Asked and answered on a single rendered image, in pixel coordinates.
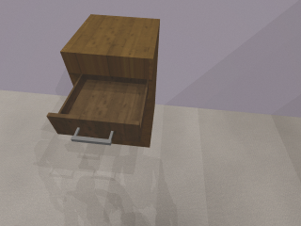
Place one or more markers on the handle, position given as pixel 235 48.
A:
pixel 92 140

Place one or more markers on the drawer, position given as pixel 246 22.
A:
pixel 99 104

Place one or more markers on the cabinet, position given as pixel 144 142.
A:
pixel 117 46

